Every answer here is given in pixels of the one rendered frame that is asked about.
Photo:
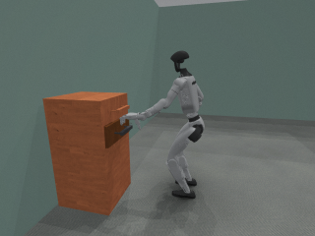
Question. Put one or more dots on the robot left hand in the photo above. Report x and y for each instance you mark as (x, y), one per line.
(130, 116)

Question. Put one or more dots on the left robot upper arm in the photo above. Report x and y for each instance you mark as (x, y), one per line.
(178, 85)

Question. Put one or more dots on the robot right thigh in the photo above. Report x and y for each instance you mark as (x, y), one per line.
(186, 126)

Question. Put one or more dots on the robot head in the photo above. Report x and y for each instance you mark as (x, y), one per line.
(179, 57)

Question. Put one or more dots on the robot left forearm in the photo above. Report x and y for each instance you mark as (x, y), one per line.
(152, 111)

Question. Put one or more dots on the drawer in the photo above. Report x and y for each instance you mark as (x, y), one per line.
(110, 138)

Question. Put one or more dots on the cabinet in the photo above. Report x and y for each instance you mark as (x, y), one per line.
(87, 175)

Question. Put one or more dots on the right robot upper arm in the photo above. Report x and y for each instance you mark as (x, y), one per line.
(200, 95)

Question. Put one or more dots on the handle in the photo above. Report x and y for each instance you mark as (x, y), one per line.
(121, 109)
(124, 131)

